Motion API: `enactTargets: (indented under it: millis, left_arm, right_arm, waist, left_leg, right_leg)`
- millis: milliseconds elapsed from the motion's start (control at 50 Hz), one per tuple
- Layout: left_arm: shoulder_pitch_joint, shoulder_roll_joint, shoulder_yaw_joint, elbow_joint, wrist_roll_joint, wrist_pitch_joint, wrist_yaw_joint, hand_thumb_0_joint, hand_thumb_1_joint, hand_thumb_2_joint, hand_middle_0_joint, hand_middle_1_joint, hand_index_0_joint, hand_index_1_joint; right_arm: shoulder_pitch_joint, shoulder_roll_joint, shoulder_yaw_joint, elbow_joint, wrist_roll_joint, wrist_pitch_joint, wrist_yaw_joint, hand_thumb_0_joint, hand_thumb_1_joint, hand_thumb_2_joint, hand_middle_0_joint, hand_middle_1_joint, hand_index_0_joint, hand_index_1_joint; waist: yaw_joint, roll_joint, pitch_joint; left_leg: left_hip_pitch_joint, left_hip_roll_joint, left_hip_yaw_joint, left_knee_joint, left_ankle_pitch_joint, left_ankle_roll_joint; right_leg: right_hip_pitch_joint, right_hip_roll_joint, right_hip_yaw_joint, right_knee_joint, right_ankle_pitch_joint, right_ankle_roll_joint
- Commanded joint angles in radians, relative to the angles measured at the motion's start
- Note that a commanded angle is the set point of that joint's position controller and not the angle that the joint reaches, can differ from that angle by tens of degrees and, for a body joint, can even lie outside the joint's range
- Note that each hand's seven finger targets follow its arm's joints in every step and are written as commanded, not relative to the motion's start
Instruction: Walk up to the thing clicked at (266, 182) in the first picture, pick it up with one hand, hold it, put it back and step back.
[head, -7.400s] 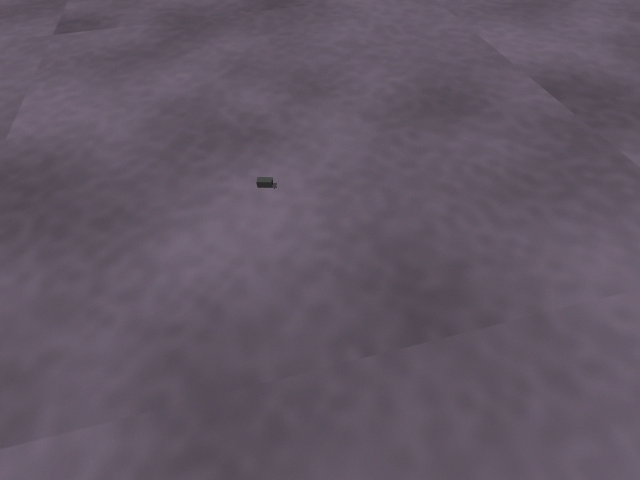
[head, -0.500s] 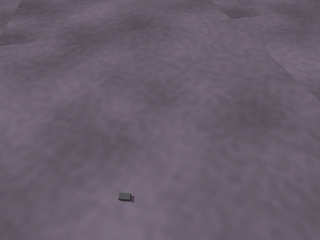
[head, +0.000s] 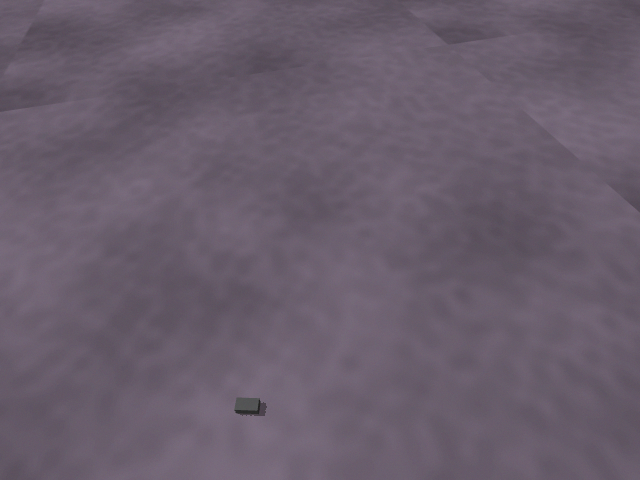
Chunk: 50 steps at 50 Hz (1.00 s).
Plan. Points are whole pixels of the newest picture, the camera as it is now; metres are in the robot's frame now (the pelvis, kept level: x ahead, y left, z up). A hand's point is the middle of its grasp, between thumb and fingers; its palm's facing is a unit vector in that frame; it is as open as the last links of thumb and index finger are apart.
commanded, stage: stand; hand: left
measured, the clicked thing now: (247, 405) +0.47 +0.25 -0.77
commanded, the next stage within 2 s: none
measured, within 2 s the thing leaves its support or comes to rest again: neither
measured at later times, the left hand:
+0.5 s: hand out of the picture +0.06 +0.25 -0.15, palm faces -0.02 -0.94 -0.35, open 7.4 cm
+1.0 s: hand out of the picture +0.06 +0.26 -0.15, palm faces -0.01 -0.94 -0.35, open 7.4 cm
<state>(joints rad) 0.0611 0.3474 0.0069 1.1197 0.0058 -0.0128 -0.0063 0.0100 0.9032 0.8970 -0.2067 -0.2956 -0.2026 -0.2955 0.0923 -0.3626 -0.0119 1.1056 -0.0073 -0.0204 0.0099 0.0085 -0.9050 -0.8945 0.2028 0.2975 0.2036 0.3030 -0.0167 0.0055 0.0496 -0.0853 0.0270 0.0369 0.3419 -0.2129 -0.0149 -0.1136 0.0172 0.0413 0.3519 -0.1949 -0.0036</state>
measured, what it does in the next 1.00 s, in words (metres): stands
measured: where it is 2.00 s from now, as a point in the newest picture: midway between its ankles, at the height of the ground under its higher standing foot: outside the picture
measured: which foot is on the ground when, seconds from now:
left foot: down 0.00-1.00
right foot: down 0.00-1.00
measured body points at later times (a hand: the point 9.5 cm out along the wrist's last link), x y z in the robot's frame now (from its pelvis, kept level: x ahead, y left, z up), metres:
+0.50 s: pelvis -0.01 +0.00 +0.00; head -0.01 +0.00 +0.45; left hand +0.06 +0.30 -0.13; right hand +0.06 -0.30 -0.13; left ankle -0.02 +0.13 -0.75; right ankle +0.00 -0.12 -0.75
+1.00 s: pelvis -0.01 +0.00 +0.00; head +0.00 +0.00 +0.45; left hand +0.06 +0.31 -0.13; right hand +0.07 -0.30 -0.13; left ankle -0.02 +0.13 -0.75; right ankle +0.00 -0.12 -0.75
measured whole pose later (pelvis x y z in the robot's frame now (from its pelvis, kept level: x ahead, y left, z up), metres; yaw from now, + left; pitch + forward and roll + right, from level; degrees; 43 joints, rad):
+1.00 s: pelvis -0.01 +0.00 +0.00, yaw +1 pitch -2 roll +0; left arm 0.11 0.35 -0.01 1.14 0.01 -0.01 0.00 0.01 0.90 0.90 -0.21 -0.30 -0.20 -0.30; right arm 0.10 -0.35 0.00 1.15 -0.01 -0.01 0.02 0.01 -0.91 -0.89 0.20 0.30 0.20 0.30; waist 0.00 0.00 0.04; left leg -0.10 0.01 0.02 0.30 -0.17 -0.01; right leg -0.12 0.00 0.02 0.31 -0.16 0.00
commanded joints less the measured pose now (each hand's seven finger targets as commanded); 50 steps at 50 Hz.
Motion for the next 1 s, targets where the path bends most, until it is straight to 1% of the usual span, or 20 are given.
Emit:
enactTargets:
  millis: [0, 40, 80, 120, 160, 200, 260, 320, 360, 400, 460, 480, 520, 600, 700, 740, 760, 820, 960, 980]
  left_arm:
    - [-0.049, 0.221, 0.037, -0.052, -0.005, -0.026, 0.012, 0.000, 0.900, 0.900, -0.200, -0.300, -0.200, -0.300]
    - [-0.053, 0.225, 0.036, -0.049, -0.005, -0.028, 0.015, 0.000, 0.900, 0.900, -0.200, -0.300, -0.200, -0.300]
    - [-0.054, 0.220, 0.034, -0.047, -0.005, -0.028, 0.014, 0.000, 0.900, 0.900, -0.200, -0.300, -0.200, -0.300]
    - [-0.053, 0.223, 0.033, -0.043, -0.001, -0.027, 0.015, 0.000, 0.900, 0.900, -0.200, -0.300, -0.200, -0.300]
    - [-0.054, 0.221, 0.032, -0.043, -0.002, -0.026, 0.016, 0.000, 0.900, 0.900, -0.200, -0.300, -0.200, -0.300]
    - [-0.050, 0.224, 0.031, -0.042, 0.000, -0.028, 0.015, 0.000, 0.900, 0.900, -0.200, -0.300, -0.200, -0.300]
    - [-0.047, 0.221, 0.029, -0.040, -0.003, -0.026, 0.015, 0.000, 0.900, 0.900, -0.200, -0.300, -0.200, -0.300]
    - [-0.038, 0.222, 0.027, -0.039, -0.001, -0.024, 0.015, 0.000, 0.900, 0.900, -0.200, -0.300, -0.200, -0.300]
    - [-0.032, 0.223, 0.026, -0.039, -0.001, -0.026, 0.014, 0.000, 0.900, 0.900, -0.200, -0.300, -0.200, -0.300]
    - [-0.027, 0.225, 0.026, -0.039, 0.000, -0.028, 0.015, 0.000, 0.900, 0.900, -0.200, -0.300, -0.200, -0.300]
    - [-0.027, 0.226, 0.026, -0.045, 0.001, -0.029, 0.015, 0.000, 0.900, 0.900, -0.200, -0.300, -0.200, -0.300]
    - [-0.026, 0.227, 0.026, -0.043, -0.001, -0.029, 0.015, 0.000, 0.900, 0.900, -0.200, -0.300, -0.200, -0.300]
    - [-0.020, 0.223, 0.024, -0.046, 0.000, -0.028, 0.015, 0.000, 0.900, 0.900, -0.200, -0.300, -0.200, -0.300]
    - [-0.008, 0.219, 0.020, -0.040, 0.000, -0.025, 0.014, 0.000, 0.900, 0.900, -0.200, -0.300, -0.200, -0.300]
    - [0.000, 0.226, 0.024, -0.042, 0.000, -0.024, 0.013, 0.000, 0.900, 0.900, -0.200, -0.300, -0.200, -0.300]
    - [0.002, 0.222, 0.022, -0.043, -0.001, -0.024, 0.012, 0.000, 0.900, 0.900, -0.200, -0.300, -0.200, -0.300]
    - [0.013, 0.214, 0.018, -0.040, -0.001, -0.024, 0.012, 0.000, 0.900, 0.900, -0.200, -0.300, -0.200, -0.300]
    - [0.007, 0.224, 0.022, -0.045, 0.000, -0.026, 0.014, 0.000, 0.900, 0.900, -0.200, -0.300, -0.200, -0.300]
    - [0.006, 0.221, 0.022, -0.044, -0.001, -0.022, 0.014, 0.000, 0.900, 0.900, -0.200, -0.300, -0.200, -0.300]
    - [0.013, 0.218, 0.022, -0.043, 0.002, -0.021, 0.014, 0.000, 0.900, 0.900, -0.200, -0.300, -0.200, -0.300]
  right_arm:
    - [-0.065, -0.206, -0.038, -0.047, 0.004, -0.020, -0.018, 0.000, -0.900, -0.900, 0.200, 0.300, 0.200, 0.300]
    - [-0.063, -0.201, -0.037, -0.039, 0.003, -0.018, -0.017, 0.000, -0.900, -0.900, 0.200, 0.300, 0.200, 0.300]
    - [-0.070, -0.201, -0.034, -0.034, 0.002, -0.016, -0.016, 0.000, -0.900, -0.900, 0.200, 0.300, 0.200, 0.300]
    - [-0.067, -0.196, -0.034, -0.030, 0.001, -0.016, -0.016, 0.000, -0.900, -0.900, 0.200, 0.300, 0.200, 0.300]
    - [-0.066, -0.200, -0.034, -0.023, 0.001, -0.013, -0.016, 0.000, -0.900, -0.900, 0.200, 0.300, 0.200, 0.300]
    - [-0.059, -0.196, -0.035, -0.022, -0.001, -0.014, -0.015, 0.000, -0.900, -0.900, 0.200, 0.300, 0.200, 0.300]
    - [-0.059, -0.198, -0.035, -0.015, -0.002, -0.012, -0.014, 0.000, -0.900, -0.900, 0.200, 0.300, 0.200, 0.300]
    - [-0.049, -0.199, -0.038, -0.010, -0.004, -0.012, -0.012, 0.000, -0.900, -0.900, 0.200, 0.300, 0.200, 0.300]
    - [-0.050, -0.194, -0.038, -0.009, -0.003, -0.011, -0.011, 0.000, -0.900, -0.900, 0.200, 0.300, 0.200, 0.300]
    - [-0.040, -0.194, -0.037, -0.007, -0.003, -0.009, -0.009, 0.000, -0.900, -0.900, 0.200, 0.300, 0.200, 0.300]
    - [-0.037, -0.196, -0.039, -0.014, -0.006, -0.010, -0.009, 0.000, -0.900, -0.900, 0.200, 0.300, 0.200, 0.300]
    - [-0.036, -0.194, -0.037, -0.010, -0.005, -0.010, -0.009, 0.000, -0.900, -0.900, 0.200, 0.300, 0.200, 0.300]
    - [-0.043, -0.197, -0.039, -0.014, -0.003, -0.012, -0.011, 0.000, -0.900, -0.900, 0.200, 0.300, 0.200, 0.300]
    - [-0.030, -0.193, -0.035, -0.009, -0.003, -0.010, -0.009, 0.000, -0.900, -0.900, 0.200, 0.300, 0.200, 0.300]
    - [-0.026, -0.196, -0.035, -0.010, -0.004, -0.010, -0.010, 0.000, -0.900, -0.900, 0.200, 0.300, 0.200, 0.300]
    - [-0.027, -0.201, -0.035, -0.012, -0.004, -0.013, -0.011, 0.000, -0.900, -0.900, 0.200, 0.300, 0.200, 0.300]
    - [-0.034, -0.201, -0.034, -0.010, -0.001, -0.013, -0.010, 0.000, -0.900, -0.900, 0.200, 0.300, 0.200, 0.300]
    - [-0.026, -0.200, -0.034, -0.013, -0.001, -0.012, -0.012, 0.000, -0.900, -0.900, 0.200, 0.300, 0.200, 0.300]
    - [-0.033, -0.199, -0.029, -0.016, -0.001, -0.011, -0.013, 0.000, -0.900, -0.900, 0.200, 0.300, 0.200, 0.300]
    - [-0.035, -0.206, -0.032, -0.018, 0.001, -0.012, -0.015, 0.000, -0.900, -0.900, 0.200, 0.300, 0.200, 0.300]
  waist:
    - [0.010, -0.008, -0.107]
    - [0.007, -0.010, -0.113]
    - [0.009, 0.001, -0.100]
    - [0.006, -0.005, -0.109]
    - [0.007, -0.007, -0.084]
    - [0.002, -0.003, -0.106]
    - [0.007, -0.012, -0.072]
    - [0.007, -0.003, -0.071]
    - [0.008, -0.014, -0.071]
    - [0.007, -0.021, -0.055]
    - [0.003, -0.009, -0.086]
    - [0.004, -0.003, -0.066]
    - [0.006, 0.004, -0.089]
    - [0.007, -0.013, -0.050]
    - [0.008, 0.002, -0.068]
    - [0.010, 0.004, -0.082]
    - [0.015, 0.004, -0.061]
    - [0.012, -0.002, -0.086]
    - [0.014, -0.008, -0.065]
    - [0.015, -0.003, -0.081]
  left_leg:
    - [0.035, 0.113, -0.095, -0.065, 0.231, 0.025]
    - [0.031, 0.112, -0.097, -0.068, 0.232, 0.023]
    - [0.024, 0.113, -0.096, -0.074, 0.182, 0.026]
    - [0.037, 0.115, -0.100, -0.078, 0.199, 0.024]
    - [0.023, 0.110, -0.100, -0.085, 0.143, 0.024]
    - [0.046, 0.116, -0.099, -0.080, 0.173, 0.026]
    - [0.014, 0.110, -0.102, -0.089, 0.108, 0.026]
    - [0.002, 0.111, -0.107, -0.099, 0.090, 0.025]
    - [0.000, 0.111, -0.109, -0.092, 0.091, 0.029]
    - [-0.019, 0.104, -0.109, -0.092, 0.051, 0.030]
    - [-0.001, 0.108, -0.109, -0.084, 0.092, 0.034]
    - [-0.015, 0.105, -0.113, -0.089, 0.090, 0.031]
    - [0.015, 0.114, -0.115, -0.083, 0.130, 0.033]
    - [-0.024, 0.102, -0.117, -0.096, 0.061, 0.030]
    - [-0.019, 0.104, -0.119, -0.099, 0.071, 0.033]
    - [-0.009, 0.109, -0.120, -0.096, 0.116, 0.034]
    - [-0.016, 0.106, -0.124, -0.095, 0.118, 0.031]
    - [-0.003, 0.109, -0.120, -0.085, 0.147, 0.036]
    - [-0.008, 0.107, -0.119, -0.090, 0.147, 0.030]
    - [0.014, 0.110, -0.119, -0.087, 0.147, 0.032]
  right_leg:
    - [0.042, -0.133, 0.089, -0.055, 0.273, -0.018]
    - [0.054, -0.135, 0.083, -0.061, 0.280, -0.017]
    - [0.042, -0.137, 0.087, -0.074, 0.232, -0.015]
    - [0.033, -0.138, 0.082, -0.073, 0.237, -0.017]
    - [0.009, -0.133, 0.086, -0.089, 0.186, -0.012]
    - [0.009, -0.139, 0.085, -0.081, 0.209, -0.015]
    - [-0.009, -0.135, 0.090, -0.099, 0.137, -0.013]
    - [-0.014, -0.133, 0.086, -0.100, 0.096, -0.015]
    - [-0.009, -0.134, 0.087, -0.100, 0.097, -0.014]
    - [-0.025, -0.133, 0.092, -0.118, 0.037, -0.011]
    - [-0.012, -0.141, 0.090, -0.102, 0.109, -0.014]
    - [-0.014, -0.137, 0.089, -0.103, 0.100, -0.014]
    - [-0.015, -0.138, 0.083, -0.087, 0.142, -0.017]
    - [-0.033, -0.130, 0.080, -0.102, 0.043, -0.014]
    - [-0.016, -0.134, 0.081, -0.091, 0.076, -0.018]
    - [-0.002, -0.137, 0.081, -0.080, 0.112, -0.022]
    - [-0.017, -0.132, 0.076, -0.086, 0.109, -0.018]
    - [0.008, -0.140, 0.077, -0.079, 0.154, -0.019]
    - [0.003, -0.139, 0.073, -0.078, 0.144, -0.020]
    - [-0.006, -0.139, 0.075, -0.077, 0.147, -0.019]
